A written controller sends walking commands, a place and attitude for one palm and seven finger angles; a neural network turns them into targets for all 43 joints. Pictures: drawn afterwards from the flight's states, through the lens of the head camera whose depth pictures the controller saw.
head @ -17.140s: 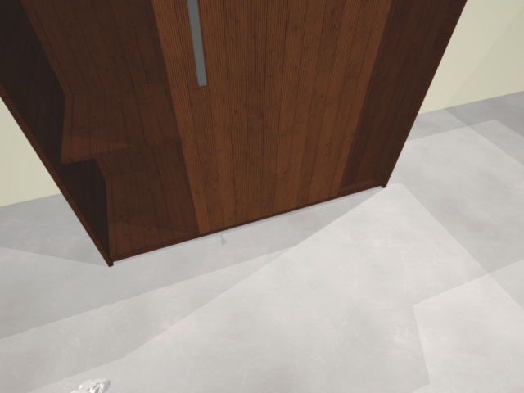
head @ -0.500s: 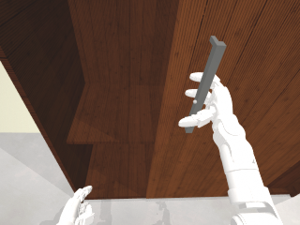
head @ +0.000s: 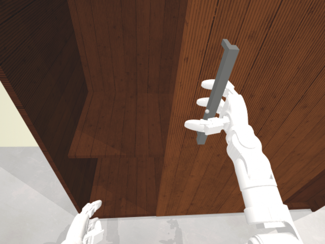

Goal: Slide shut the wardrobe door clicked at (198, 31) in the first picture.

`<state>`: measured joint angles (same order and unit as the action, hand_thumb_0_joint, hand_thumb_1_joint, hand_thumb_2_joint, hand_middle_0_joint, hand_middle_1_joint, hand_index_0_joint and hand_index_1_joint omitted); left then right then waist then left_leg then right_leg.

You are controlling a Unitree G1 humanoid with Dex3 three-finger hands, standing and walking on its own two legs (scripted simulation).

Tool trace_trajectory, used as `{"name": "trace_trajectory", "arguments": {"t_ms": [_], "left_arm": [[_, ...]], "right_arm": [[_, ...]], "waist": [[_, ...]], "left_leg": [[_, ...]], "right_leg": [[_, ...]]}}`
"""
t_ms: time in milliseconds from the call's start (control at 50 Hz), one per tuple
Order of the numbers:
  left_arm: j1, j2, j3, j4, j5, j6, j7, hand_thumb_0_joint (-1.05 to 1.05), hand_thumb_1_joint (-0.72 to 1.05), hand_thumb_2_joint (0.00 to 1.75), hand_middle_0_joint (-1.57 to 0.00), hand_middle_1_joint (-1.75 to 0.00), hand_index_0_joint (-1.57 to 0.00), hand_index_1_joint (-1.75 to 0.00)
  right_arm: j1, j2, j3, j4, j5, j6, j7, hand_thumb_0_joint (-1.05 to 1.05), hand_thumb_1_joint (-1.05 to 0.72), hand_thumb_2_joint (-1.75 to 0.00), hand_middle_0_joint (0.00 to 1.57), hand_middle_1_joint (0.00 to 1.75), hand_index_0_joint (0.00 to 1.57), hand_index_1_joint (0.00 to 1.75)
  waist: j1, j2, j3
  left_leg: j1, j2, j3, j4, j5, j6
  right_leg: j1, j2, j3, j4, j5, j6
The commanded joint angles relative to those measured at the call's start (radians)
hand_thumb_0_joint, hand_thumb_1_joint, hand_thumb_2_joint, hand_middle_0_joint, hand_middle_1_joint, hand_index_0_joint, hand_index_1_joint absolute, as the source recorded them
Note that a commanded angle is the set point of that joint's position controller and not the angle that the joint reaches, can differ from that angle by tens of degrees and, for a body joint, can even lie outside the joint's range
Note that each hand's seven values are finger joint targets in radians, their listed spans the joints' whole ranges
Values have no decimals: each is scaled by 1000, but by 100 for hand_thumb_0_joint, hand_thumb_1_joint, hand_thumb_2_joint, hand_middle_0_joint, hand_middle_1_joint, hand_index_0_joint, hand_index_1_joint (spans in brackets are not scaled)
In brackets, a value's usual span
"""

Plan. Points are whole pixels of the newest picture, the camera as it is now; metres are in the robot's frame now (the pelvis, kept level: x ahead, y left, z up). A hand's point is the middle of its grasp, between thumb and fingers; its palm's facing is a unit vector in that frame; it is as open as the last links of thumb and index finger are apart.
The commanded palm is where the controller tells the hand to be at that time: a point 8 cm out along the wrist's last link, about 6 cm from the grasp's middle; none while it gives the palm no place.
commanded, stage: grip the handle and tug to test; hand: right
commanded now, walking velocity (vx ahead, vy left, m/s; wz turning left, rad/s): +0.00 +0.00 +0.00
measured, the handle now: (211, 99) +0.43 -0.09 +0.17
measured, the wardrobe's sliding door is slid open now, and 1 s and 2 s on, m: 0.39 0.39 0.37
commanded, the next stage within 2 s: tug the door sideways, standing still in 1.14 s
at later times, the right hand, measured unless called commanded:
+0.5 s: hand (207, 110) +0.38 -0.07 +0.18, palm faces -0.09 +1.00 -0.01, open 5.5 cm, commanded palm +0.35 -0.12 +0.18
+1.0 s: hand (207, 111) +0.37 -0.07 +0.18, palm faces -0.10 +0.99 -0.02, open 5.6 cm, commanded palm +0.33 -0.13 +0.18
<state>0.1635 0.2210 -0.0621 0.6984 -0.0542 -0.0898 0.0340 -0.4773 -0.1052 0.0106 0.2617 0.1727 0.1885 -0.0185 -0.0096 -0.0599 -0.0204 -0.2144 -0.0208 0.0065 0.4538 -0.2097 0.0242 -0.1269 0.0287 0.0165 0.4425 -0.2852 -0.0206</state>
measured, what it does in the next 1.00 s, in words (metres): stands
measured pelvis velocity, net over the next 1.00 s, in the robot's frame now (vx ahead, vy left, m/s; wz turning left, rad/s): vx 0.01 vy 0.00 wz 0.02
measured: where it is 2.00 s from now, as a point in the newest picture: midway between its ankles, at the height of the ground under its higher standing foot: outside the picture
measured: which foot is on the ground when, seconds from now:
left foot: down 0.00-1.00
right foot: down 0.00-1.00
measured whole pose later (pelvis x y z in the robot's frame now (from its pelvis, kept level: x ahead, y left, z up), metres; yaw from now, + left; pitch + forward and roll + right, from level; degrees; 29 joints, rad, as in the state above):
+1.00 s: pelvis +0.01 +0.00 +0.00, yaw +1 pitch -1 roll +0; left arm 0.16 0.23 -0.06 0.65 -0.05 -0.05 0.02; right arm -0.36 -0.12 -0.03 0.12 0.17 0.23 -0.01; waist 0.02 -0.07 -0.04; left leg -0.20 -0.04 -0.01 0.44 -0.22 0.03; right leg -0.10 0.01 0.00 0.42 -0.30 -0.02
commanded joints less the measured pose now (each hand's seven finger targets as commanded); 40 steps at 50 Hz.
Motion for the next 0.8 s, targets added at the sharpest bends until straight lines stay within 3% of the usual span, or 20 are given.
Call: {"name": "trace_trajectory", "arguments": {"t_ms": [0, 20, 40, 120, 140, 160, 240, 300, 340, 420, 440, 500, 560, 620, 640, 720, 780], "left_arm": [[-134, 90, 32, -150, -2, -53, 9, 0, 90, 90, -20, -30, -20, -30], [-135, 87, 30, -156, 0, -54, 8, 0, 90, 90, -20, -30, -20, -30], [-138, 92, 32, -154, 1, -52, 6, 0, 90, 90, -20, -30, -20, -30], [-143, 87, 30, -163, -1, -50, 5, 0, 90, 90, -20, -30, -20, -30], [-146, 90, 31, -160, -3, -47, 5, 0, 90, 90, -20, -30, -20, -30], [-147, 87, 28, -161, -3, -46, 5, 0, 90, 90, -20, -30, -20, -30], [-143, 90, 32, -161, -2, -47, 6, 0, 90, 90, -20, -30, -20, -30], [-136, 91, 30, -157, -4, -43, 8, 0, 90, 90, -20, -30, -20, -30], [-140, 93, 30, -156, -2, -42, 10, 0, 90, 90, -20, -30, -20, -30], [-138, 86, 32, -165, -3, -50, 2, 0, 90, 90, -20, -30, -20, -30], [-139, 89, 34, -164, -1, -50, 0, 0, 90, 90, -20, -30, -20, -30], [-132, 88, 35, -167, -1, -47, 0, 0, 90, 90, -20, -30, -20, -30], [-140, 91, 36, -171, 1, -46, 0, 0, 90, 90, -20, -30, -20, -30], [-148, 90, 31, -174, -1, -41, 3, 0, 90, 90, -20, -30, -20, -30], [-148, 96, 32, -168, 0, -37, 4, 0, 90, 90, -20, -30, -20, -30], [-153, 88, 30, -180, -1, -37, 6, 0, 90, 90, -20, -30, -20, -30], [-152, 89, 32, -184, -1, -32, 1, 0, 90, 90, -20, -30, -20, -30]], "right_arm": [[-458, -72, -21, -243, 3, -76, 9, 0, -20, -60, 38, 130, 38, 130], [-452, -60, -15, -252, 4, -74, 12, 0, -25, -62, 38, 131, 38, 131], [-427, -92, -44, -244, 5, -76, 10, 0, -29, -64, 38, 131, 38, 131], [-413, -64, -23, -258, 10, -75, 20, 0, -48, -72, 41, 134, 41, 134], [-414, -80, -32, -247, 8, -77, 18, 0, -53, -74, 41, 135, 41, 135], [-425, -52, -8, -239, 10, -74, 19, 0, -57, -76, 42, 135, 42, 135], [-433, -80, -29, -259, 4, -75, 11, 0, -76, -84, 44, 138, 44, 138], [-448, -56, -9, -222, 6, -66, 15, 0, -90, -90, 45, 140, 45, 140], [-448, -88, -34, -229, 3, -68, 12, 0, -90, -90, 45, 140, 45, 140], [-426, -49, 1, -273, 5, -78, 18, 0, -90, -90, 45, 140, 45, 140], [-407, -64, -11, -271, 4, -82, 16, 0, -90, -90, 45, 140, 45, 140], [-421, -52, 8, -281, -6, -83, 16, 0, -90, -90, 45, 140, 45, 140], [-394, -92, -35, -294, -3, -82, 15, 0, -90, -90, 45, 140, 45, 140], [-382, -87, -37, -281, 6, -71, 24, 0, -90, -90, 45, 140, 45, 140], [-373, -123, -72, -264, 7, -69, 21, 0, -90, -90, 45, 140, 45, 140], [-368, -103, -60, -298, 10, -60, 24, 0, -90, -90, 45, 140, 45, 140], [-307, -116, -74, -312, 10, -58, 22, 0, -90, -90, 45, 140, 45, 140]], "waist": [[14, 96, -265], [10, 83, -270], [1, 95, -265], [5, 101, -264], [3, 104, -250], [11, 97, -233], [6, 75, -255], [18, 110, -241], [9, 91, -243], [10, 73, -277], [3, 88, -280], [13, 98, -270], [1, 95, -282], [4, 111, -253], [-3, 120, -247], [-2, 76, -265], [-8, 100, -270]], "left_leg": [[131, 28, 9, -41, 251, 6], [142, 30, 8, -36, 272, 7], [150, 31, 9, -38, 273, 9], [152, 30, 11, -34, 283, 6], [145, 31, 11, -41, 262, 7], [132, 30, 11, -43, 247, 6], [138, 32, 6, -45, 252, 7], [129, 29, 12, -44, 246, 5], [133, 29, 7, -47, 240, 8], [151, 31, 12, -30, 296, 10], [158, 31, 13, -30, 300, 11], [150, 29, 11, -30, 304, 7], [174, 32, 6, -32, 315, 8], [170, 32, 6, -39, 305, 5], [174, 32, 2, -47, 289, 5], [182, 34, 1, -44, 299, 5], [195, 33, 4, -39, 320, 6]], "right_leg": [[32, -31, -12, -49, 257, -9], [33, -29, -13, -49, 273, -10], [23, -31, -12, -48, 277, -8], [24, -30, -14, -51, 278, -9], [16, -32, -15, -51, 264, -8], [14, -31, -14, -53, 248, -9], [26, -32, -15, -51, 259, -9], [15, -32, -11, -53, 246, -11], [16, -30, -11, -52, 246, -11], [39, -31, -10, -47, 295, -6], [34, -34, -10, -46, 305, -5], [35, -33, -12, -47, 298, -10], [31, -31, -14, -47, 303, -11], [14, -30, -18, -51, 279, -14], [2, -31, -20, -51, 267, -15], [16, -28, -23, -53, 273, -13], [11, -30, -22, -52, 292, -12]]}}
